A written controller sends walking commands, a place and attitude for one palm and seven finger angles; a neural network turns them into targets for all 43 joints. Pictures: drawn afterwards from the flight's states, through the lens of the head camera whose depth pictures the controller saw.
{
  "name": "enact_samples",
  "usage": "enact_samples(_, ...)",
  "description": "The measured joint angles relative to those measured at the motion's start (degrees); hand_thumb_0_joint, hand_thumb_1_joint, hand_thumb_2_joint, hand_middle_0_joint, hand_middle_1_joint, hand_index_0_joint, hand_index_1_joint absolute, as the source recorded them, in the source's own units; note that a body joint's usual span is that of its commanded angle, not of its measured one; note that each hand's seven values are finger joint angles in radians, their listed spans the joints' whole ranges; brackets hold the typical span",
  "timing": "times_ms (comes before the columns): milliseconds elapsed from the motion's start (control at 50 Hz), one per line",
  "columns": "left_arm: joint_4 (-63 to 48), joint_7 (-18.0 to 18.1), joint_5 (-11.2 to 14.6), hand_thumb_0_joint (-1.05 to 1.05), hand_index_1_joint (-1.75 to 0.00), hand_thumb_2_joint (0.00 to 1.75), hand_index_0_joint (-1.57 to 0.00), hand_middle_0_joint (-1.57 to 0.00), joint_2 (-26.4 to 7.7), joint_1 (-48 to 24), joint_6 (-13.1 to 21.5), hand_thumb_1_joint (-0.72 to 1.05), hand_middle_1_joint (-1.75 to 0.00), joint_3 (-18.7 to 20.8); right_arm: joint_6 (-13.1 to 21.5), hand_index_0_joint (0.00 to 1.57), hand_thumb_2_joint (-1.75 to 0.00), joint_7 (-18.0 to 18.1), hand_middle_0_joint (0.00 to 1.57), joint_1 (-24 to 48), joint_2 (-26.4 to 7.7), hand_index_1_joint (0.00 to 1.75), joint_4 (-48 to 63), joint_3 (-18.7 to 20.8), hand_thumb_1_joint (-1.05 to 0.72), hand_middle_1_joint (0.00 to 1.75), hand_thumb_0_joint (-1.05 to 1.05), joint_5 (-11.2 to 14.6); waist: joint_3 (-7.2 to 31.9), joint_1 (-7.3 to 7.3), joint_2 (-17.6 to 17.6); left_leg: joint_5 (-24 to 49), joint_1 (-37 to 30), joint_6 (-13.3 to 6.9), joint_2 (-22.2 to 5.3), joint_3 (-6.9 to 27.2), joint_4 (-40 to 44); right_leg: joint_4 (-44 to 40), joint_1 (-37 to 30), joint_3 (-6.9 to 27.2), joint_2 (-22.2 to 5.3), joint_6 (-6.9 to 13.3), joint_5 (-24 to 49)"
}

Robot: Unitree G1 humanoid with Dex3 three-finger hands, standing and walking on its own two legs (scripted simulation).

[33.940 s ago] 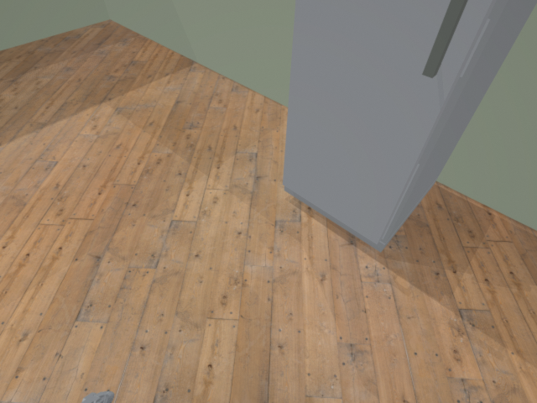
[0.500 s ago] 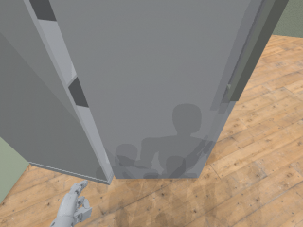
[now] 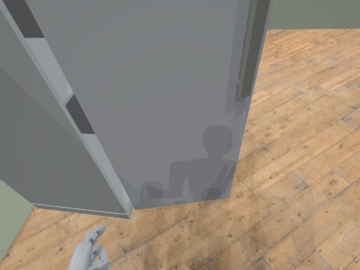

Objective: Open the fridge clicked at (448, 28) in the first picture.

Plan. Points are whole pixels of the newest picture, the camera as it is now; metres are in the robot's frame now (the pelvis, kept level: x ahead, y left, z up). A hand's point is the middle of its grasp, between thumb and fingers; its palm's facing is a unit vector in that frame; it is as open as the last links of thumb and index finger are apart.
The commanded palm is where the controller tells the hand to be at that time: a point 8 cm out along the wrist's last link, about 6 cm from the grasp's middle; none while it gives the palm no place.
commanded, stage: step back with the hand held close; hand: right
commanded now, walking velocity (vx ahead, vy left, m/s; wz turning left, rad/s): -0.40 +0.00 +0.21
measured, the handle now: (251, 29) +0.59 -0.14 +0.26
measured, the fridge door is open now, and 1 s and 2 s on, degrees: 76 76 76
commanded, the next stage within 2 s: stop stepping back and stand still in 0.24 s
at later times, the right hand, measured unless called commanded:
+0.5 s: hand out of the picture +0.10 -0.26 +0.17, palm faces +0.28 +0.85 -0.45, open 7.4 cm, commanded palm +0.08 -0.29 +0.18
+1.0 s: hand out of the picture +0.05 -0.30 +0.17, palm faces +0.44 +0.79 -0.43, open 7.4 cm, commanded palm +0.02 -0.31 +0.18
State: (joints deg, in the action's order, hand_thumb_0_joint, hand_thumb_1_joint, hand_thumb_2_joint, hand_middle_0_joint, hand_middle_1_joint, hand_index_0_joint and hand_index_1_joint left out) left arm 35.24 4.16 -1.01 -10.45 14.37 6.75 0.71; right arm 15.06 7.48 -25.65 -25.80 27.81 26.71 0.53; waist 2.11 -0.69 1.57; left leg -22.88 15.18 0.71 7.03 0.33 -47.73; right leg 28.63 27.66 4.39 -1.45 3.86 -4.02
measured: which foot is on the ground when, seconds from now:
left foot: up 0.00-0.10, down 0.12-0.60, up 0.62-0.86, down 0.88-1.00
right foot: down 0.00-0.36, up 0.38-0.56, down 0.58-0.88, up 0.90-1.00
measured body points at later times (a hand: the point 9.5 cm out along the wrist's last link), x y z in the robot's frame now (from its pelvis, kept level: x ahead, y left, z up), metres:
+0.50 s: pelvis -0.10 -0.01 +0.00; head -0.12 -0.05 +0.45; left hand +0.00 +0.26 -0.06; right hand +0.08 -0.30 +0.19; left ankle -0.17 +0.11 -0.74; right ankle -0.04 -0.11 -0.67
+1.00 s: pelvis -0.15 -0.03 +0.00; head -0.18 -0.03 +0.45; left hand -0.01 +0.20 -0.09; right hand +0.02 -0.34 +0.19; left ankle -0.16 +0.04 -0.74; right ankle -0.12 -0.16 -0.67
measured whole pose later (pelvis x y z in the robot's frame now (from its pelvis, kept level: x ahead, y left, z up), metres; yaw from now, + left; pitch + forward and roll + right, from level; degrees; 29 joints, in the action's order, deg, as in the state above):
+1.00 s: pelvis -0.15 -0.03 +0.00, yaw +6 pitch -1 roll -2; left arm 39.5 3.0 -0.9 -10.4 14.0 5.2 -1.8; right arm 9.5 7.9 -28.4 -23.2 21.2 23.6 2.4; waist 4.3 3.2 -1.4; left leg -14.1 11.7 -4.8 1.4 -3.9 -26.7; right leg 56.5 28.0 -1.5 -0.8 -0.4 -20.3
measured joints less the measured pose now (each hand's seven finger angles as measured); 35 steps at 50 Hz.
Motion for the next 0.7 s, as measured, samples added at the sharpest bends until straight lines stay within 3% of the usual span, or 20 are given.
enact_samples(60,0.56,-1.34,-0.06,0.01,-0.30,0.90,-0.21,-0.20,1.10,-1.17,0.57,0.90,-0.30,-0.69,0.38,0.21,-0.90,0.12,0.21,-4.15,-0.33,0.31,1.98,1.24,-0.89,0.31,0.02,2.24,2.53,1.69,-1.43,-4.09,-6.42,-1.29,-1.28,-0.60,11.67,-4.84,1.43,-2.10,-0.10,-1.49,4.13)
enact_samples(120,-0.13,-1.91,-0.24,0.01,-0.30,0.90,-0.21,-0.20,1.74,-4.73,0.27,0.90,-0.30,-1.65,0.70,0.20,-0.90,-0.27,0.21,-6.51,-0.73,0.31,3.30,1.44,-0.89,0.31,0.02,3.23,1.48,4.62,-4.27,3.79,-11.36,-1.79,-4.55,1.68,26.87,-4.91,3.85,-6.97,0.05,-1.71,5.51)
enact_samples(180,1.48,-0.92,-0.21,0.01,-0.30,0.90,-0.21,-0.20,0.85,-8.13,-0.80,0.90,-0.30,-2.01,0.11,0.20,-0.90,-1.53,0.21,-3.00,0.98,0.31,1.60,-2.86,-0.89,0.31,0.02,2.57,-1.59,5.62,-1.67,0.33,-11.71,-0.70,-3.09,2.91,26.69,-3.20,3.96,-7.76,-2.06,-1.20,5.50)
enact_samples(220,1.98,-0.48,0.34,0.01,-0.30,0.90,-0.21,-0.20,1.02,-8.64,-1.18,0.90,-0.30,-1.85,-0.82,0.21,-0.90,-2.14,0.21,0.22,0.86,0.31,0.93,-4.93,-0.89,0.31,0.02,2.45,-3.02,5.30,-1.45,0.49,-11.22,0.47,-2.92,2.76,23.50,-4.90,1.87,-8.05,-2.37,-1.12,6.93)
enact_samples(280,0.38,-0.91,0.65,0.01,-0.30,0.90,-0.21,-0.21,1.59,-8.83,-1.65,0.90,-0.30,-1.87,-1.58,0.21,-0.90,-2.84,0.21,2.71,-1.06,0.31,1.35,-4.22,-0.89,0.31,0.02,2.99,-4.09,3.79,-2.57,-0.40,-8.13,2.13,-3.12,1.93,16.03,-6.66,-0.26,-9.28,-2.98,-1.17,8.79)
enact_samples(340,-2.63,-1.76,0.20,0.01,-0.30,0.90,-0.21,-0.21,1.35,-8.37,-1.67,0.90,-0.30,-1.20,-1.86,0.21,-0.90,-3.55,0.21,2.43,-2.99,0.31,1.41,-1.74,-0.89,0.31,0.02,3.95,-3.92,0.52,-2.48,-1.26,-5.42,-0.31,-2.83,0.29,14.32,-6.65,0.73,-8.93,-2.99,-1.66,9.33)
enact_samples(360,-3.24,-1.81,0.19,0.01,-0.30,0.90,-0.21,-0.21,0.91,-7.94,-1.95,0.90,-0.30,-0.70,-1.91,0.21,-0.90,-3.73,0.21,1.87,-3.21,0.31,1.32,-1.35,-0.89,0.31,0.02,4.20,-3.81,-0.67,-1.83,-0.14,-5.01,-1.31,-2.70,-0.74,14.29,-4.51,2.23,-7.90,-2.85,-2.48,4.75)
enact_samples(400,-2.43,-1.89,0.72,0.01,-0.30,0.90,-0.21,-0.20,0.15,-5.91,-2.50,0.90,-0.30,0.18,-1.96,0.21,-0.90,-3.63,0.22,-1.78,-3.62,0.31,2.18,-0.89,-0.89,0.31,0.02,4.33,-1.91,-1.01,-2.81,0.79,-4.10,-1.98,-4.04,-0.87,14.60,10.01,7.77,-5.54,-0.41,-5.29,-8.82)
enact_samples(440,-0.53,-1.94,1.13,0.01,-0.30,0.90,-0.21,-0.20,-0.67,-2.65,-3.22,0.90,-0.30,0.53,-2.21,0.21,-0.90,-3.38,0.22,-7.91,-2.86,0.31,3.68,0.00,-0.89,0.31,0.02,4.33,1.59,0.53,-5.26,1.95,-3.36,-1.86,-5.97,1.30,16.45,27.45,11.37,-4.57,2.44,-6.04,-13.44)
enact_samples(460,0.15,-1.63,1.27,0.01,-0.30,0.90,-0.21,-0.20,-1.02,-0.94,-3.54,0.90,-0.30,0.53,-2.48,0.21,-0.90,-3.14,0.22,-10.48,-2.26,0.31,4.07,0.46,-0.89,0.31,0.02,4.35,3.01,1.22,-6.31,3.02,-3.40,-1.51,-6.73,2.22,18.01,31.55,11.13,-5.10,2.80,-6.03,-13.48)
enact_samples(500,1.11,-0.47,1.21,0.01,-0.30,0.90,-0.20,-0.20,-1.82,2.19,-3.16,0.90,-0.30,0.20,-2.92,0.21,-0.90,-2.38,0.22,-11.94,-1.24,0.31,3.50,0.53,-0.89,0.31,0.02,4.07,4.33,2.21,-7.61,4.87,-4.00,-0.68,-7.82,2.67,20.89,28.91,6.85,-6.63,1.90,-5.37,-13.96)
enact_samples(540,2.05,0.77,1.02,0.01,-0.30,0.90,-0.20,-0.20,-3.05,4.50,-1.62,0.90,-0.30,0.29,-3.19,0.21,-0.90,-1.06,0.22,-9.07,0.13,0.31,0.88,-0.59,-0.89,0.31,0.01,3.22,4.32,2.67,-7.18,5.52,-4.05,0.18,-8.17,1.56,21.45,18.60,0.04,-6.91,0.56,-4.27,-13.92)
enact_samples(580,2.64,1.76,0.95,0.01,-0.30,0.90,-0.20,-0.20,-5.11,5.95,0.27,0.90,-0.30,0.86,-3.86,0.21,-0.90,0.48,0.21,-4.54,2.78,0.31,-1.65,-2.51,-0.89,0.31,0.01,2.37,3.82,2.50,-4.33,4.35,-3.19,1.23,-7.49,-0.68,19.02,6.13,-7.77,-5.59,-1.23,-3.36,-11.79)
enact_samples(600,3.71,2.15,1.03,0.01,-0.30,0.90,-0.20,-0.20,-5.15,5.43,0.89,0.90,-0.30,1.27,-4.28,0.21,-0.90,1.18,0.21,-2.06,3.86,0.31,-3.03,-3.27,-0.89,0.31,0.02,2.09,3.02,2.00,-4.34,3.32,-2.41,1.62,-8.32,-1.32,16.87,4.55,-8.41,-5.20,-0.45,-3.06,-12.24)
enact_samples(660,4.53,1.87,1.14,0.01,-0.30,0.90,-0.20,-0.20,-2.77,2.41,1.83,0.90,-0.30,0.85,-5.91,0.20,-0.90,2.32,0.21,2.11,5.28,0.31,-4.73,-3.98,-0.89,0.31,0.02,1.76,-0.68,1.96,-6.39,0.66,-0.53,0.08,-8.64,0.88,11.14,3.91,-10.11,-6.66,1.43,-2.39,-10.73)
enact_samples(700,3.52,0.93,0.53,0.01,-0.30,0.90,-0.20,-0.20,-0.37,1.03,3.32,0.90,-0.30,0.00,-6.33,0.20,-0.90,1.98,0.21,1.90,4.62,0.31,-3.01,-4.14,-0.89,0.31,0.02,1.74,-2.03,0.47,-6.76,-1.83,1.79,-0.29,-6.98,0.97,5.24,1.01,-11.65,-6.64,1.65,-2.52,-8.32)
